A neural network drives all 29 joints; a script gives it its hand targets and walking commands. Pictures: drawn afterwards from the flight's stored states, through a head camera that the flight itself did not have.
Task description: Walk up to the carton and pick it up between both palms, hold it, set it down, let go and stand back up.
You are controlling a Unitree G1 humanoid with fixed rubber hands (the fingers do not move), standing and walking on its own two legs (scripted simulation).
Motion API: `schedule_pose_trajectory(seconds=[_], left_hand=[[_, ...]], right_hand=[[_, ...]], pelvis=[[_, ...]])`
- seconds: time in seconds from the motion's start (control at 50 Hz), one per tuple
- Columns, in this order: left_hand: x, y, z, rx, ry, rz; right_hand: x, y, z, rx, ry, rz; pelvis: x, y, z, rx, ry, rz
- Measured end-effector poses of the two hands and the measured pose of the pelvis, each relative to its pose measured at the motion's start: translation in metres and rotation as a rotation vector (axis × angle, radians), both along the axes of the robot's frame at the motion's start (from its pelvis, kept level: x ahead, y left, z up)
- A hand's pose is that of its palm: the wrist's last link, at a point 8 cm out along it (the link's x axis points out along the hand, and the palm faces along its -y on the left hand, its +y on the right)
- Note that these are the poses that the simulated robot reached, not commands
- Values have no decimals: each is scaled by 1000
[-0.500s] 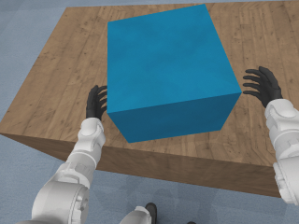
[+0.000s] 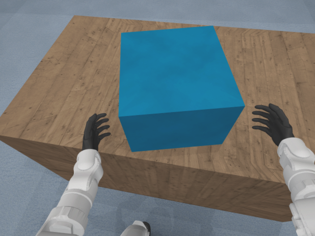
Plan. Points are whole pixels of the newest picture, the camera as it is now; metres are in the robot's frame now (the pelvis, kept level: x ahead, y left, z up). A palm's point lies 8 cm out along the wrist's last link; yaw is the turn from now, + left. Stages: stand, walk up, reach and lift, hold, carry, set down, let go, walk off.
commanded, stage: set down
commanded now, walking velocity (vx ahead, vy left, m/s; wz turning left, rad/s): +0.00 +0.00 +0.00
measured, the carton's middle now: (172, 89) +0.54 +0.09 -0.01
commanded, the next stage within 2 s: none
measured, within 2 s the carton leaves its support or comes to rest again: neither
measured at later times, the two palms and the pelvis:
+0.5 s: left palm (86, 156) +0.27 +0.25 +0.01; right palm (295, 165) +0.36 -0.24 +0.01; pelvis +0.02 +0.01 +0.02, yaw +1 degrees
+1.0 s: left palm (90, 174) +0.23 +0.22 +0.01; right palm out of the picture +0.27 -0.27 +0.00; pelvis +0.04 +0.00 +0.03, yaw +0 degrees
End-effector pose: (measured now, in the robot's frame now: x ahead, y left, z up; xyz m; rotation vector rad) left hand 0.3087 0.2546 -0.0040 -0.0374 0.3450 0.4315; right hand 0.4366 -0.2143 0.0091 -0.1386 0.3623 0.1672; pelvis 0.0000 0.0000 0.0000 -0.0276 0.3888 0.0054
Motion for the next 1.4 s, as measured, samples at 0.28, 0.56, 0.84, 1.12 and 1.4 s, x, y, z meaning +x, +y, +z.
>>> schedule_pose_trajectory(seconds=[0.28, 0.56, 0.84, 1.12, 1.4], left_hand=[[-15, -4, 10, 17, -13, -20], [-48, -13, 19, 13, 5, -20], [-81, -32, 10, 10, 40, -22], [-83, -35, 21, 35, 15, -26], [-129, -35, -1, 6, 84, -42]], right_hand=[[-42, -13, -5, 7, 9, 5], [-86, -35, 0, 4, 16, -12], [-150, -62, -1, -5, 71, -33], [-177, -58, -7, 38, 48, -36], [-226, -70, 2, -9, 92, -69]], pelvis=[[7, 4, 10, 6, -80, 2], [19, 9, 24, 7, -169, 15], [30, -2, 29, 25, -258, 10], [40, -1, 32, 35, -308, -2], [34, 0, 31, 35, -380, 1]])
